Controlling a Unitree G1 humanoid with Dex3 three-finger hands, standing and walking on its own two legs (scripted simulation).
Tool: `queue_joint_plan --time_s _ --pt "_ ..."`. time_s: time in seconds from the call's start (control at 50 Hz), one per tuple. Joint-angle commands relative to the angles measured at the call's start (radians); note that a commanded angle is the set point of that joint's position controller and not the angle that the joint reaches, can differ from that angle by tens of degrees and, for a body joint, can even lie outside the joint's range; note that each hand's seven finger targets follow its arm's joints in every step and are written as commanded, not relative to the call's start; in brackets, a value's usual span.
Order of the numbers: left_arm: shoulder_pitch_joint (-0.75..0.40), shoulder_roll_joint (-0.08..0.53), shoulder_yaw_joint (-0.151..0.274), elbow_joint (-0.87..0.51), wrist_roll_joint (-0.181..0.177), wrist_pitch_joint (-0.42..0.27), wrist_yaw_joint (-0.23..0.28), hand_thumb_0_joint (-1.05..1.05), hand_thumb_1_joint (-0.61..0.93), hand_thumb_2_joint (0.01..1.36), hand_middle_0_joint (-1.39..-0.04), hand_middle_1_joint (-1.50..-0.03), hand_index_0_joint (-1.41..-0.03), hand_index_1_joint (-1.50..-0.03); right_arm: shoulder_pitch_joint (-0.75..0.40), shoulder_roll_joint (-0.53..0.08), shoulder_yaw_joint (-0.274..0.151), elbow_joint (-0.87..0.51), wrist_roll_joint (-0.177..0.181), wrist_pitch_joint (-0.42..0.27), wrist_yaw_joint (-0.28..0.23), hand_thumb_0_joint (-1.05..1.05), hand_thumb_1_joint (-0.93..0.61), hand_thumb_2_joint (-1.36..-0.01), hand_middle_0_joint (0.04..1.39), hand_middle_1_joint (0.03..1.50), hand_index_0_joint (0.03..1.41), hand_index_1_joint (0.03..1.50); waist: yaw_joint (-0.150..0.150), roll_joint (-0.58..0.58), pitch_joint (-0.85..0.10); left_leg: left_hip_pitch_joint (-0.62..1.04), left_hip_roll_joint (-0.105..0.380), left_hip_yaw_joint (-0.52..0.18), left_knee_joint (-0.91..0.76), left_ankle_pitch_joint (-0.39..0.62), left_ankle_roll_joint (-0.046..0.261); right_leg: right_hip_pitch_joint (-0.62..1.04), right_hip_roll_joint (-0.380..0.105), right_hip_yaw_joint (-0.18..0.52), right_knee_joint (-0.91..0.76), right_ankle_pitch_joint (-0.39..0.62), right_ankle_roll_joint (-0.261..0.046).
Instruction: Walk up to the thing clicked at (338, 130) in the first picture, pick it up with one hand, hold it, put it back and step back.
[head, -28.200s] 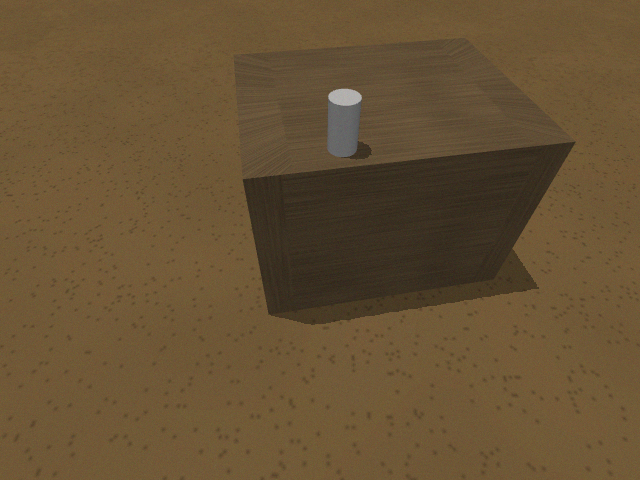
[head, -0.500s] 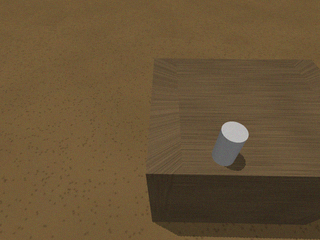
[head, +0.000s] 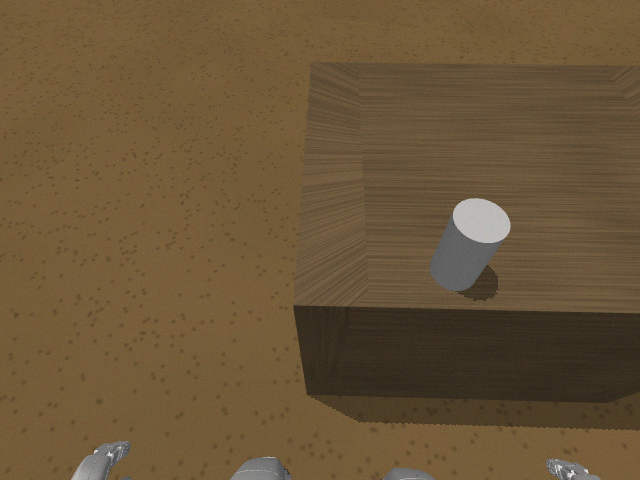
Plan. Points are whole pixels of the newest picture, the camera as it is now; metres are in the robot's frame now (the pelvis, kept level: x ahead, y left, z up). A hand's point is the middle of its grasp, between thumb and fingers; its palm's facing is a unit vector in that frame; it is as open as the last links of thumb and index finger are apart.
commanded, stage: step back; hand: right
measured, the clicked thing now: (465, 247) +0.44 -0.20 -0.04
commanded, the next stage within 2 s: none
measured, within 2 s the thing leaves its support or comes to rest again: neither
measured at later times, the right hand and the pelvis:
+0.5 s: hand out of the picture -0.02 -0.23 -0.15, palm faces +0.01 +0.91 -0.42, open 7.4 cm; pelvis -0.09 +0.04 +0.00, yaw -3 degrees
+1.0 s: hand out of the picture -0.13 -0.22 -0.15, palm faces -0.06 +0.91 -0.42, open 7.4 cm; pelvis -0.22 +0.05 -0.01, yaw +0 degrees
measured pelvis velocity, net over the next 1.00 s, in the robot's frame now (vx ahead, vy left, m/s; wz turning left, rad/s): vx -0.22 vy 0.05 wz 0.01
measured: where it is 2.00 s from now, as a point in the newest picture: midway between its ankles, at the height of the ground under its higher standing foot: outside the picture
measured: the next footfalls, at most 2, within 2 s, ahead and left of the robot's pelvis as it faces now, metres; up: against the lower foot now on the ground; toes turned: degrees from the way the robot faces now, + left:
left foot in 0.20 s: -0.01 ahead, +0.15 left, +0.00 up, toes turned -1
right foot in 0.58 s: -0.10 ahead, -0.10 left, +0.00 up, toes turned -1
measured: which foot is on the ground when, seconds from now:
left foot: down 0.00-0.04, up 0.06-0.18, down 0.20-0.60, up 0.62-0.90, down 0.92-1.00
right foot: down 0.00-0.20, up 0.22-0.56, down 0.58-0.94, up 0.96-1.00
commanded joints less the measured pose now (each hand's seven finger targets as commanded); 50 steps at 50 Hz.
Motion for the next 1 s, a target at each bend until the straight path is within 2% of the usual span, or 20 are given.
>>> queue_joint_plan --time_s 0.0,0.04,0.1,0.14,0.16,0.18,0.2,0.22,0.28,0.42,0.54,0.56,0.6,0.68,0.82,0.88,0.9,0.92,0.94,0.98 --pt "-0.02 0.274 0.069 -0.116 0.018 -0.007 0.014 0.0 0.9 0.9 -0.2 -0.3 -0.2 -0.3 0.027 -0.199 -0.062 -0.096 -0.007 0.01 -0.009 0.0 -0.9 -0.9 0.2 0.3 0.2 0.3 0.009 -0.154 -0.216 0.045 -0.072 0.006 0.294 0.023 0.076 -0.054 -0.275 0.265 -0.122 0.363 -0.237" --pt "-0.085 0.309 0.079 -0.154 0.041 -0.014 0.018 0.0 0.9 0.9 -0.2 -0.3 -0.2 -0.3 0.09 -0.196 -0.069 -0.11 -0.017 0.025 -0.004 0.0 -0.9 -0.9 0.2 0.3 0.2 0.3 -0.018 -0.226 -0.175 0.005 -0.058 -0.086 0.487 -0.343 0.07 -0.161 -0.385 0.336 -0.147 0.367 -0.31" --pt "-0.122 0.266 0.065 -0.186 0.047 -0.015 0.023 0.0 0.9 0.9 -0.2 -0.3 -0.2 -0.3 0.151 -0.202 -0.077 -0.111 -0.006 0.01 -0.002 0.0 -0.9 -0.9 0.2 0.3 0.2 0.3 -0.034 -0.205 -0.177 -0.013 -0.049 -0.052 0.323 -0.262 0.069 -0.104 -0.283 0.228 -0.028 0.4 -0.227" --pt "-0.11 0.253 0.059 -0.198 0.034 -0.002 0.021 0.0 0.9 0.9 -0.2 -0.3 -0.2 -0.3 0.201 -0.197 -0.077 -0.096 -0.023 -0.008 -0.006 0.0 -0.9 -0.9 0.2 0.3 0.2 0.3 -0.046 -0.143 -0.207 0.015 -0.054 0.007 0.011 -0.026 0.054 -0.019 -0.205 0.164 0.115 0.36 -0.154" --pt "-0.072 0.22 0.054 -0.205 0.024 0.009 0.02 0.0 0.9 0.9 -0.2 -0.3 -0.2 -0.3 0.18 -0.228 -0.085 -0.105 -0.041 -0.016 -0.011 0.0 -0.9 -0.9 0.2 0.3 0.2 0.3 -0.025 0.006 -0.193 0.044 0.026 -0.12 -0.111 0.227 0.07 -0.07 -0.105 0.112 0.246 0.231 -0.107" --pt "-0.036 0.151 0.044 -0.222 0.013 0.015 0.024 0.0 0.9 0.9 -0.2 -0.3 -0.2 -0.3 0.146 -0.31 -0.102 -0.133 -0.064 -0.026 -0.014 0.0 -0.9 -0.9 0.2 0.3 0.2 0.3 0.0 0.216 -0.187 0.14 0.213 -0.417 -0.164 0.491 0.141 -0.261 0.071 0.069 0.427 -0.177 -0.052" --pt "-0.047 0.18 0.056 -0.221 0.024 0.018 0.037 0.0 0.9 0.9 -0.2 -0.3 -0.2 -0.3 0.145 -0.377 -0.111 -0.152 -0.045 -0.029 -0.013 0.0 -0.9 -0.9 0.2 0.3 0.2 0.3 -0.028 0.187 -0.228 0.117 0.314 -0.504 -0.15 0.648 0.259 -0.257 0.127 0.174 0.533 -0.405 -0.036" --pt "-0.064 0.193 0.058 -0.206 0.027 0.02 0.046 0.0 0.9 0.9 -0.2 -0.3 -0.2 -0.3 0.132 -0.374 -0.114 -0.161 -0.042 -0.031 -0.018 0.0 -0.9 -0.9 0.2 0.3 0.2 0.3 -0.038 0.169 -0.24 0.103 0.328 -0.533 -0.161 0.614 0.286 -0.259 0.148 0.257 0.624 -0.422 -0.038" --pt "0.027 0.191 0.059 -0.179 0.007 0.017 0.041 0.0 0.9 0.9 -0.2 -0.3 -0.2 -0.3 0.03 -0.267 -0.084 -0.188 -0.051 -0.031 -0.043 0.0 -0.9 -0.9 0.2 0.3 0.2 0.3 0.035 0.16 -0.201 0.178 0.212 -0.287 -0.096 0.568 0.232 -0.322 0.125 0.245 0.697 -0.261 -0.03" --pt "0.01 0.176 0.068 -0.228 0.019 0.001 0.022 0.0 0.9 0.9 -0.2 -0.3 -0.2 -0.3 0.128 -0.246 -0.08 -0.209 -0.042 -0.027 -0.054 0.0 -0.9 -0.9 0.2 0.3 0.2 0.3 -0.035 0.129 -0.222 0.295 0.226 -0.232 -0.043 0.614 0.269 -0.247 0.086 0.155 0.409 -0.242 0.019" --pt "0.183 0.152 0.079 -0.17 0.033 -0.014 0.012 0.0 0.9 0.9 -0.2 -0.3 -0.2 -0.3 0.043 -0.26 -0.074 -0.241 -0.028 -0.003 -0.037 0.0 -0.9 -0.9 0.2 0.3 0.2 0.3 0.041 0.158 -0.268 0.087 0.171 -0.165 0.034 0.331 0.172 0.084 0.052 0.038 -0.105 0.061 -0.039" --pt "0.183 0.206 0.092 -0.178 0.045 -0.021 0.014 0.0 0.9 0.9 -0.2 -0.3 -0.2 -0.3 0.046 -0.223 -0.062 -0.247 -0.018 -0.004 -0.035 0.0 -0.9 -0.9 0.2 0.3 0.2 0.3 0.037 0.055 -0.26 -0.04 0.114 -0.135 0.089 0.2 0.111 0.145 -0.036 0.18 -0.112 0.135 -0.071" --pt "0.09 0.346 0.12 -0.228 0.042 -0.023 0.009 0.0 0.9 0.9 -0.2 -0.3 -0.2 -0.3 0.013 -0.188 -0.061 -0.25 -0.014 0.004 -0.048 0.0 -0.9 -0.9 0.2 0.3 0.2 0.3 0.061 -0.263 -0.158 -0.168 -0.13 -0.087 0.513 -0.395 0.019 -0.049 -0.38 0.594 -0.214 0.303 -0.337" --pt "-0.034 0.228 0.094 -0.278 0.035 -0.021 0.022 0.0 0.9 0.9 -0.2 -0.3 -0.2 -0.3 0.129 -0.204 -0.057 -0.202 -0.002 -0.005 -0.05 0.0 -0.9 -0.9 0.2 0.3 0.2 0.3 -0.018 -0.148 -0.131 -0.178 -0.151 -0.148 0.641 -0.267 0.007 -0.026 -0.209 0.277 -0.112 0.468 -0.236" --pt "0.064 0.223 0.086 -0.299 0.038 -0.007 0.029 0.0 0.9 0.9 -0.2 -0.3 -0.2 -0.3 0.13 -0.181 -0.053 -0.221 -0.027 -0.02 -0.042 0.0 -0.9 -0.9 0.2 0.3 0.2 0.3 0.043 -0.198 -0.214 -0.118 -0.071 -0.035 0.17 -0.265 0.003 0.184 -0.217 0.26 0.005 0.559 -0.221" --pt "0.038 0.224 0.075 -0.317 0.022 0.01 0.019 0.0 0.9 0.9 -0.2 -0.3 -0.2 -0.3 0.198 -0.193 -0.072 -0.189 -0.039 -0.033 -0.036 0.0 -0.9 -0.9 0.2 0.3 0.2 0.3 -0.008 -0.138 -0.238 0.079 -0.058 -0.013 -0.166 0.065 0.027 0.052 -0.156 0.216 0.114 0.394 -0.14" --pt "0.062 0.183 0.065 -0.326 0.018 0.012 0.015 0.0 0.9 0.9 -0.2 -0.3 -0.2 -0.3 0.181 -0.256 -0.091 -0.204 -0.054 -0.039 -0.037 0.0 -0.9 -0.9 0.2 0.3 0.2 0.3 0.007 0.012 -0.255 0.164 0.105 -0.245 -0.179 0.207 0.083 -0.093 -0.059 0.173 0.213 0.185 -0.079" --pt "0.013 0.174 0.067 -0.34 0.012 0.009 0.022 0.0 0.9 0.9 -0.2 -0.3 -0.2 -0.3 0.122 -0.375 -0.11 -0.224 -0.046 -0.034 -0.025 0.0 -0.9 -0.9 0.2 0.3 0.2 0.3 -0.01 0.243 -0.224 0.095 0.314 -0.479 -0.227 0.33 0.238 -0.201 0.119 0.056 0.373 -0.243 -0.032" --pt "-0.047 0.202 0.086 -0.328 0.028 0.012 0.034 0.0 0.9 0.9 -0.2 -0.3 -0.2 -0.3 0.132 -0.385 -0.114 -0.227 -0.052 -0.037 -0.027 0.0 -0.9 -0.9 0.2 0.3 0.2 0.3 -0.062 0.212 -0.194 -0.023 0.379 -0.581 -0.252 0.338 0.332 -0.175 0.121 0.203 0.585 -0.387 -0.022" --pt "0.04 0.188 0.086 -0.287 0.009 0.017 0.034 0.0 0.9 0.9 -0.2 -0.3 -0.2 -0.3 0.039 -0.281 -0.08 -0.232 -0.051 -0.036 -0.037 0.0 -0.9 -0.9 0.2 0.3 0.2 0.3 0.025 0.074 -0.177 0.06 0.248 -0.319 -0.169 0.436 0.249 -0.248 0.142 0.267 0.708 -0.295 -0.037"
